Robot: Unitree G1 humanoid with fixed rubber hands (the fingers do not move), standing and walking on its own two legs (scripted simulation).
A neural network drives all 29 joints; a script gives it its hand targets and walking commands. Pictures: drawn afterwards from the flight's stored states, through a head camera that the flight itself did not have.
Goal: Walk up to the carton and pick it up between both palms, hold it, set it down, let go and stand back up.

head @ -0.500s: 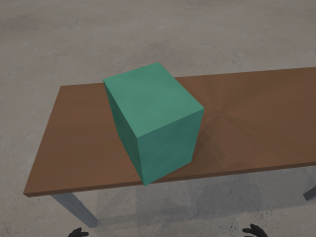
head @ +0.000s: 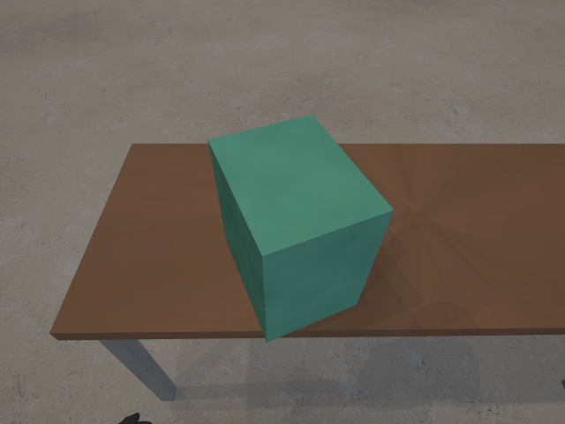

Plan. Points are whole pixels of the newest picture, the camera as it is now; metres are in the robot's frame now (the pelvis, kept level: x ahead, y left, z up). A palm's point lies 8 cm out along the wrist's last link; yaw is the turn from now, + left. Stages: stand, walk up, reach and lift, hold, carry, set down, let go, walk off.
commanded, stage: walk up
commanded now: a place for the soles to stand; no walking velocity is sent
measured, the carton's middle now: (289, 229) +0.42 +0.01 +0.01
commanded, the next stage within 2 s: none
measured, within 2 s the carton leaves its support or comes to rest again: neither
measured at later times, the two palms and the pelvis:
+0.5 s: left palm out of the picture +0.07 +0.23 -0.11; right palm (474, 400) +0.18 -0.26 -0.09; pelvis +0.02 -0.03 +0.00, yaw +6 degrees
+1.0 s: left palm out of the picture +0.07 +0.22 -0.09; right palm (490, 419) +0.15 -0.28 -0.09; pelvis +0.02 -0.04 +0.01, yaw +6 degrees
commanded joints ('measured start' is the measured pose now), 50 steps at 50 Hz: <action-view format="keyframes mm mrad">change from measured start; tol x16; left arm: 1 -29 119 32 -114 8 -12 6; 50 59 130 30 -77 -26 -21 12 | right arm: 1 41 -195 -60 -101 4 -19 -13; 50 -142 -147 -12 0 13 6 -6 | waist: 1 -11 96 -59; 14 -2 -91 41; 19 -49 164 -75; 50 1 29 -16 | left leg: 1 25 125 -220 -138 296 127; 4 -4 171 -321 -171 286 177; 8 -150 0 -41 85 293 46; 12 -266 4 98 165 -218 9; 16 236 101 -69 -126 465 97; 18 147 299 -327 -211 509 294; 22 59 263 -209 -190 581 237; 26 86 42 45 -76 146 27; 50 79 86 4 -153 299 48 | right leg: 1 -8 -46 70 18 183 -21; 5 5 -32 93 -40 101 -15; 12 201 -341 249 -212 653 -232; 15 -23 -197 56 -69 562 -85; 19 -100 -12 85 174 -257 31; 25 22 -181 278 -270 230 -55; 35 61 -119 159 -233 412 -20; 50 21 -82 134 -243 187 -30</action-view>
